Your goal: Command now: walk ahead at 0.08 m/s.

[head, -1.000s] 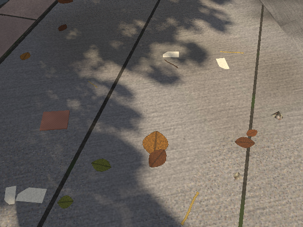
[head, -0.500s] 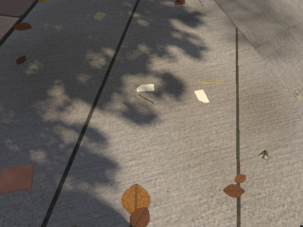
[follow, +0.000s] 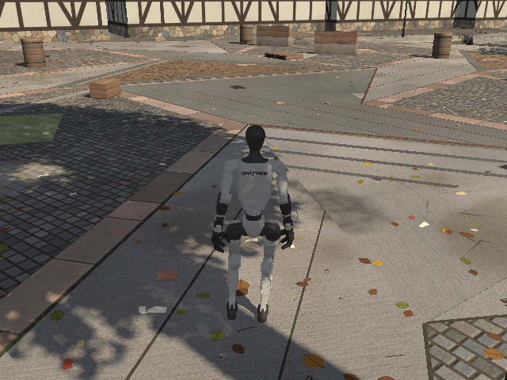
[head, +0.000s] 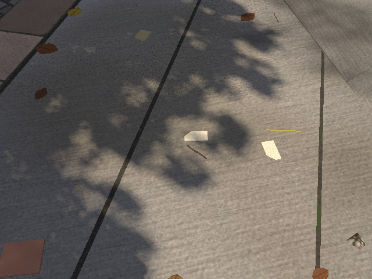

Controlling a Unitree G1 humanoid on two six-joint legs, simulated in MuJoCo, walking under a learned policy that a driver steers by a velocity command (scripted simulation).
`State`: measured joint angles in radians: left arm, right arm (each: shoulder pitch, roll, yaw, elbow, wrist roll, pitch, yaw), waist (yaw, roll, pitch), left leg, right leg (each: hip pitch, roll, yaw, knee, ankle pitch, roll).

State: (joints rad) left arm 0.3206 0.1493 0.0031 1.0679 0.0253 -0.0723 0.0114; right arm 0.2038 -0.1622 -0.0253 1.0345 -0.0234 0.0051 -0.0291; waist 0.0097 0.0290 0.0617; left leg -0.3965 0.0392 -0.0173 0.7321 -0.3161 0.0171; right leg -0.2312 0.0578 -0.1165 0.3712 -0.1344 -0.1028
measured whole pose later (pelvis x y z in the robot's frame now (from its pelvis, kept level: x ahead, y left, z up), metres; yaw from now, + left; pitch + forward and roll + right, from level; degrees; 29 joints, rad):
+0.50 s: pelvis +0.03 +0.03 +0.00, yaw +0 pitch -2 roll +0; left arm 0.32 0.13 0.00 1.13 0.01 -0.02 0.04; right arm 0.31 -0.12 0.01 1.14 -0.01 -0.02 -0.04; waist 0.01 0.00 0.03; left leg -0.15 -0.01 0.03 0.39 -0.22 0.02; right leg -0.16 0.02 -0.08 0.38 -0.19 -0.05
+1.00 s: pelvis +0.05 +0.03 +0.00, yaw +0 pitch -1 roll +0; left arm 0.37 0.12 0.00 1.15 0.01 -0.01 0.03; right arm 0.36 -0.11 0.01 1.15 -0.02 -0.01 -0.03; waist 0.01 0.00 0.00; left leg -0.17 -0.01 0.02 0.48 -0.36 0.05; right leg -0.18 0.03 -0.07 0.45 -0.30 -0.06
